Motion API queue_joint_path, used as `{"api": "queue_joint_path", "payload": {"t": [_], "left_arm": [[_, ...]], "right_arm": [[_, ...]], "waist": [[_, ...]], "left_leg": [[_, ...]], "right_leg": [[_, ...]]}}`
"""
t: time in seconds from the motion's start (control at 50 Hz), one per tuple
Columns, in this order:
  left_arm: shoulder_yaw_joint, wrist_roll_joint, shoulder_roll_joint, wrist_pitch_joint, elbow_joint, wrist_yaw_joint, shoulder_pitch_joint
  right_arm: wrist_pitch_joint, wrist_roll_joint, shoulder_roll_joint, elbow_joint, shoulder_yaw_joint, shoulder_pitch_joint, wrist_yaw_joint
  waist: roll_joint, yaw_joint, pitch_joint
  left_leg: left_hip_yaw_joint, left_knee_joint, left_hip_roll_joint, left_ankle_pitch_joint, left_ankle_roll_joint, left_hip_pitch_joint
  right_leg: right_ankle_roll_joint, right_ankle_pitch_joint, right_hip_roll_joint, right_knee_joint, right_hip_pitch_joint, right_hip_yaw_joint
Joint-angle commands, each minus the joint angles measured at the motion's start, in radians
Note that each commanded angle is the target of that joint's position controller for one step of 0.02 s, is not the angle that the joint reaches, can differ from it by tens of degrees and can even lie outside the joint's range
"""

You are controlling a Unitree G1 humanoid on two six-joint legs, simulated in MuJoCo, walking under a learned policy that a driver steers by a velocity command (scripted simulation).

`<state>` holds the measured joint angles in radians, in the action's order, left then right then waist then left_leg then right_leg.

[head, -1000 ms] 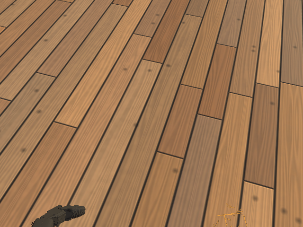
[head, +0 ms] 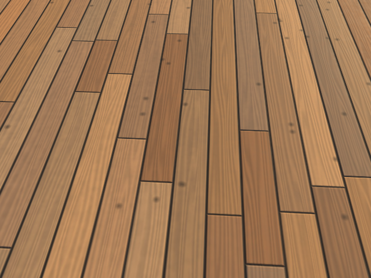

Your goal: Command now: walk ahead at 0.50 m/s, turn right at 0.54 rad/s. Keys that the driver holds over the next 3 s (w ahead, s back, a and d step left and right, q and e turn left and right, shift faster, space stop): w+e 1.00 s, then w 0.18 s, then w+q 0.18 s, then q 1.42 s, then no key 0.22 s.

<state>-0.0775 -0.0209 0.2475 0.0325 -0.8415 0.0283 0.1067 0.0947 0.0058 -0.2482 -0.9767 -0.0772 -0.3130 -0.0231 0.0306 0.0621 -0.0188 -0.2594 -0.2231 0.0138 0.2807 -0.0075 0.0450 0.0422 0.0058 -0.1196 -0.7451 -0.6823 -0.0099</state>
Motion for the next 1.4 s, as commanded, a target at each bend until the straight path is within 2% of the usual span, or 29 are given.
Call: {"api": "queue_joint_path", "payload": {"t": [0.02,0.08,0.12,0.14,0.16,0.18,0.2,0.22,0.26,0.36,0.52,0.58,0.62,0.64,0.66,0.68,0.7,0.74,0.82,0.96,1.06,1.1,1.14,1.16,1.18,1.2,1.22,1.28,1.4], "left_arm": [[0.003,-0.001,0.031,0.010,0.109,0.023,-0.126],[-0.018,-0.005,0.078,0.005,0.130,0.034,-0.076],[-0.070,-0.012,0.168,0.004,0.074,0.024,0.179],[-0.107,-0.009,0.268,-0.006,0.040,-0.001,0.323],[-0.110,-0.010,0.353,0.007,0.053,-0.001,0.280],[-0.083,0.003,0.265,0.019,0.071,0.005,0.321],[-0.067,0.009,0.211,0.033,0.064,0.007,0.280],[-0.055,0.002,0.173,0.040,0.080,0.006,0.207],[-0.036,0.012,0.119,0.043,0.114,-0.001,0.098],[-0.048,0.003,0.178,0.048,0.107,-0.034,0.162],[-0.045,-0.008,0.168,0.027,0.076,-0.048,0.273],[-0.048,-0.003,0.174,0.015,0.083,-0.057,0.264],[-0.031,0.002,0.131,0.014,0.110,-0.052,0.224],[-0.011,0.023,0.084,0.017,0.137,-0.049,0.228],[0.003,-0.015,0.035,0.026,0.159,-0.047,0.391],[-0.014,-0.027,0.150,0.024,0.126,-0.050,0.373],[-0.027,-0.019,0.199,0.018,0.142,-0.048,0.259],[-0.030,0.002,0.171,0.014,0.168,-0.047,0.172],[-0.020,-0.011,0.099,-0.007,0.197,-0.034,0.168],[-0.002,-0.003,0.072,0.004,0.252,-0.003,0.009],[0.004,-0.004,0.070,0.007,0.309,0.020,-0.105],[-0.012,0.005,0.103,0.006,0.310,0.021,-0.061],[-0.062,0.006,0.189,0.003,0.231,0.009,0.210],[-0.088,0.007,0.282,-0.006,0.200,-0.013,0.370],[-0.082,0.007,0.353,0.004,0.210,-0.010,0.326],[-0.057,0.010,0.253,0.015,0.218,-0.003,0.337],[-0.042,0.014,0.214,0.025,0.206,0.000,0.288],[-0.014,0.027,0.125,0.044,0.204,0.000,0.135],[-0.019,0.046,0.132,0.081,0.146,-0.022,0.123]], "right_arm": [[-0.007,-0.015,-0.172,0.045,-0.038,-0.008,-0.007],[-0.027,-0.027,-0.214,0.062,-0.050,0.023,-0.010],[-0.041,-0.033,-0.225,0.077,-0.049,0.059,-0.011],[-0.033,-0.009,-0.186,0.100,-0.034,0.046,-0.011],[0.002,0.013,-0.032,0.155,0.011,-0.040,0.006],[0.046,-0.034,-0.116,0.178,-0.001,0.089,0.020],[0.066,-0.064,-0.143,0.201,-0.009,0.165,0.026],[0.073,-0.046,-0.139,0.190,-0.008,0.163,0.019],[0.053,-0.012,-0.158,0.173,-0.025,0.127,0.011],[0.013,0.011,-0.106,0.226,-0.016,0.230,0.006],[0.036,-0.014,-0.107,0.311,-0.003,0.432,0.040],[0.053,-0.016,-0.143,0.310,-0.014,0.383,0.048],[0.064,0.001,-0.194,0.268,-0.038,0.184,0.040],[0.060,0.012,-0.254,0.254,-0.052,0.012,0.031],[0.045,0.016,-0.300,0.216,-0.064,-0.043,0.040],[0.039,-0.007,-0.189,0.243,-0.039,-0.006,0.042],[0.030,-0.011,-0.132,0.255,-0.024,0.040,0.036],[0.018,0.004,-0.110,0.251,-0.012,0.117,0.034],[0.032,0.000,-0.122,0.223,-0.017,0.119,0.033],[0.015,-0.005,-0.185,0.196,-0.035,0.089,0.022],[-0.012,-0.031,-0.226,0.158,-0.044,0.006,0.024],[-0.022,-0.041,-0.255,0.151,-0.049,0.011,0.023],[-0.031,-0.040,-0.236,0.145,-0.035,0.018,0.016],[-0.024,0.000,-0.167,0.172,-0.005,0.004,0.016],[0.001,0.003,-0.073,0.200,0.028,-0.098,0.029],[0.021,-0.045,-0.178,0.189,0.005,0.003,0.040],[0.027,-0.069,-0.193,0.216,0.000,0.081,0.043],[0.002,-0.036,-0.173,0.186,-0.004,0.059,0.036],[-0.041,-0.026,-0.116,0.189,-0.001,0.086,0.026]], "waist": [[-0.067,0.003,-0.089],[-0.116,-0.060,-0.020],[-0.107,-0.206,0.118],[0.024,-0.248,0.206],[0.235,-0.107,0.299],[0.108,-0.185,0.351],[0.072,-0.180,0.212],[-0.010,-0.132,0.143],[-0.013,-0.056,0.090],[-0.007,-0.062,0.033],[0.061,-0.142,0.004],[0.097,-0.106,0.018],[0.088,-0.002,0.142],[-0.031,0.058,0.300],[-0.414,-0.030,0.402],[-0.272,-0.007,0.311],[-0.164,0.020,0.178],[-0.082,-0.018,0.045],[-0.125,-0.053,0.016],[-0.089,-0.008,-0.014],[-0.090,0.016,-0.057],[-0.119,-0.034,-0.018],[-0.102,-0.188,0.133],[0.051,-0.233,0.256],[0.234,-0.112,0.386],[0.092,-0.189,0.385],[0.082,-0.183,0.230],[0.041,-0.072,0.089],[0.016,-0.046,-0.008]], "left_leg": [[0.065,0.045,-0.317,-0.426,-0.136,0.019],[0.022,-0.130,-0.323,-0.851,-0.105,0.065],[-0.012,-0.488,-0.272,-0.950,-0.058,-0.032],[-0.014,-0.814,-0.221,-0.575,-0.005,-0.296],[0.146,-1.129,-0.002,0.310,0.045,-0.715],[0.340,-1.206,-0.006,0.313,0.019,-0.830],[0.336,-1.174,-0.050,0.211,-0.010,-0.908],[0.340,-1.088,-0.098,0.120,-0.022,-0.856],[0.347,-0.957,-0.149,0.039,-0.006,-0.698],[0.309,-0.679,-0.118,-0.139,0.064,-0.684],[0.321,-0.273,-0.024,-0.364,0.040,-0.584],[0.326,-0.235,-0.014,-0.239,0.007,-0.520],[0.336,-0.210,-0.055,-0.253,-0.059,-0.207],[0.517,-0.240,-0.233,-0.211,-0.118,0.078],[1.002,-0.130,-0.439,0.011,-0.274,0.360],[1.020,-0.090,-0.431,0.211,-0.242,0.304],[0.843,-0.076,-0.387,0.186,-0.195,0.169],[0.633,-0.030,-0.311,-0.038,-0.171,-0.067],[0.434,0.057,-0.278,-0.188,-0.185,-0.172],[0.187,0.074,-0.253,-0.354,-0.158,-0.116],[0.140,0.034,-0.303,-0.428,-0.140,-0.014],[0.115,-0.075,-0.313,-0.720,-0.127,0.024],[0.050,-0.414,-0.255,-0.857,-0.078,-0.091],[0.037,-0.753,-0.203,-0.431,-0.031,-0.363],[0.182,-1.053,-0.024,0.334,0.014,-0.692],[0.325,-1.145,-0.054,0.311,0.004,-0.783],[0.310,-1.133,-0.094,0.230,-0.012,-0.845],[0.330,-0.979,-0.185,0.031,-0.009,-0.691],[0.371,-0.775,-0.139,-0.200,0.038,-0.725]], "right_leg": [[0.024,-0.041,0.011,0.068,-0.044,0.046],[0.077,-0.184,0.095,0.083,0.112,0.126],[0.140,-0.152,0.186,0.169,0.475,0.150],[0.201,-0.161,0.053,0.203,0.772,-0.090],[0.389,-0.328,-0.175,0.334,1.054,-0.678],[0.380,-0.385,-0.211,0.468,1.080,-0.806],[0.332,-0.291,-0.189,0.475,0.991,-0.660],[0.294,-0.188,-0.144,0.466,0.840,-0.531],[0.258,-0.023,-0.078,0.493,0.611,-0.378],[0.244,0.118,-0.018,0.534,0.480,-0.262],[0.166,-0.056,-0.003,0.441,0.531,-0.316],[0.149,-0.002,-0.033,0.348,0.601,-0.394],[0.101,0.107,0.048,0.134,0.540,-0.353],[0.059,-0.090,0.124,-0.154,0.388,-0.257],[0.002,-0.616,0.233,-0.449,0.026,-0.177],[-0.008,-0.579,0.143,-0.568,-0.085,-0.205],[-0.014,-0.481,0.110,-0.584,-0.111,-0.172],[-0.021,-0.365,0.046,-0.511,-0.052,-0.137],[-0.028,-0.307,-0.008,-0.407,-0.009,-0.102],[-0.034,-0.004,0.000,-0.064,-0.007,-0.031],[0.011,-0.091,0.045,0.096,0.037,0.031],[0.052,-0.192,0.102,0.133,0.148,0.071],[0.109,-0.103,0.176,0.226,0.563,0.099],[0.171,-0.018,-0.021,0.187,0.886,-0.175],[0.345,-0.199,-0.245,0.337,1.085,-0.710],[0.323,-0.255,-0.262,0.410,1.055,-0.714],[0.279,-0.168,-0.228,0.416,0.933,-0.532],[0.204,-0.001,-0.126,0.491,0.597,-0.255],[0.171,0.232,-0.093,0.588,0.514,-0.001]]}}
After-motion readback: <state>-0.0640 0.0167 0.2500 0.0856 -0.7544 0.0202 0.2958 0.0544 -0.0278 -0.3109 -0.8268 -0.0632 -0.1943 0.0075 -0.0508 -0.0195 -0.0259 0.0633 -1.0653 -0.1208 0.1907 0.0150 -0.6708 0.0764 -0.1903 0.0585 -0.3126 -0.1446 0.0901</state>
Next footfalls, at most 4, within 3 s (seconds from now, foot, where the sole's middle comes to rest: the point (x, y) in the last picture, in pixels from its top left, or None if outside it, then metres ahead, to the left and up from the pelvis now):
0.14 right None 0.24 -0.13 -0.78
0.62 left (190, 252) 0.58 -0.01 -0.78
1.14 right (287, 224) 0.67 -0.39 -0.78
1.64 left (267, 156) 1.00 -0.39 -0.78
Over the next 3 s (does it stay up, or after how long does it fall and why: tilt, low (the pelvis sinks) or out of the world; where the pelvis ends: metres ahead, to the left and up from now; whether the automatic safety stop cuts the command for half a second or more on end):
stays up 0.88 -0.45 -0.01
